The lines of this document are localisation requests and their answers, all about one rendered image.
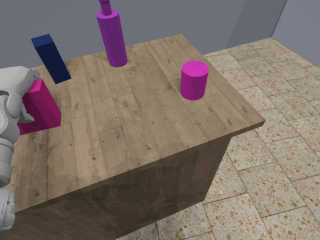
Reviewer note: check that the robot left upper arm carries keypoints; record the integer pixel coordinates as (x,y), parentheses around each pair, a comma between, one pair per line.
(7,211)

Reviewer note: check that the sponge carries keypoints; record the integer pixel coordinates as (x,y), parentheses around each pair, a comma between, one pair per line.
(40,104)

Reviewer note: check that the table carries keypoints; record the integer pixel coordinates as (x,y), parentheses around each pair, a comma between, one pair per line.
(130,150)

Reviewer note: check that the left robot hand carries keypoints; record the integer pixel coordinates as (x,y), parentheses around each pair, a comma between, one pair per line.
(20,80)

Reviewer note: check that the left robot forearm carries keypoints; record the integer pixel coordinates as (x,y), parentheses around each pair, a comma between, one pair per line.
(10,108)

